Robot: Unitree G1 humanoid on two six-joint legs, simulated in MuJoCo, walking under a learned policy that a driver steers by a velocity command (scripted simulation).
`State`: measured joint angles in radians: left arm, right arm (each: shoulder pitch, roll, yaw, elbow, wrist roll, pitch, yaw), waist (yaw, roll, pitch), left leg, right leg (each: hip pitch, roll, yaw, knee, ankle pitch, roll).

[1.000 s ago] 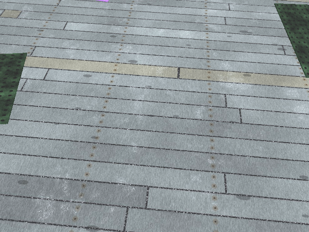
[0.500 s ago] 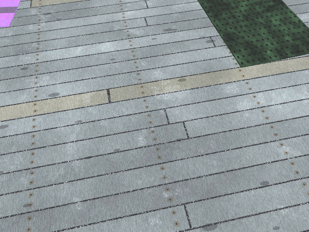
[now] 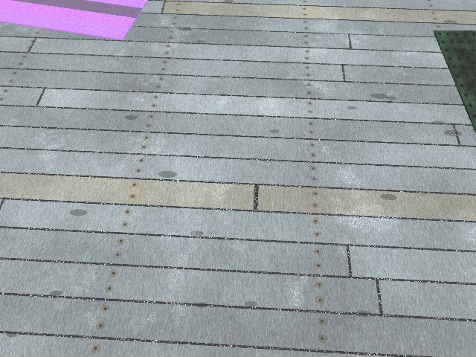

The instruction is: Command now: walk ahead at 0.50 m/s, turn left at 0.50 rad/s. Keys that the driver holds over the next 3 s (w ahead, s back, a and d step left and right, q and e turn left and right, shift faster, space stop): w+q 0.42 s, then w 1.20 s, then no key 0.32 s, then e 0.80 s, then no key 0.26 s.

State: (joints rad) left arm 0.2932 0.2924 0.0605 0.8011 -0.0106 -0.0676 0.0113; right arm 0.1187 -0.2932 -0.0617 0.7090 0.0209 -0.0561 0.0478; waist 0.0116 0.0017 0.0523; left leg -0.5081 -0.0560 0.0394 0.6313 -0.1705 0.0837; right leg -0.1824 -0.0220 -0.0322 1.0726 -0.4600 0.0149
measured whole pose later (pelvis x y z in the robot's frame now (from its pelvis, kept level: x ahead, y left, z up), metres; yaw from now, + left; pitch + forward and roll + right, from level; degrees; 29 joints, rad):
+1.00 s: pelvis +0.52 +0.10 +0.02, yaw +21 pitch +2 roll +0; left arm 0.33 0.30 0.04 0.85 -0.02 -0.08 -0.01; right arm 0.16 -0.27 -0.04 0.66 0.00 -0.07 0.03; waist 0.03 -0.01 0.02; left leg -0.38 -0.02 0.04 0.51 -0.16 0.05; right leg -0.34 -0.04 0.02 1.11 -0.42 -0.01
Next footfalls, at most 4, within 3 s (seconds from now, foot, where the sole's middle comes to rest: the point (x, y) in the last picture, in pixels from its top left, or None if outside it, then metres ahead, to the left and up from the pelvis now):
0.40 right None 0.41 -0.11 -0.75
0.88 left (174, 301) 0.58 0.22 -0.75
1.40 right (220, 195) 0.94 0.10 -0.75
1.88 left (139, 160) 1.09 0.39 -0.75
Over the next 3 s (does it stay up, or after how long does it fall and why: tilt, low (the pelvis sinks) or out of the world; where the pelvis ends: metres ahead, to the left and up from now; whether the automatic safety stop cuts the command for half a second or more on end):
stays up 1.04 0.26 0.03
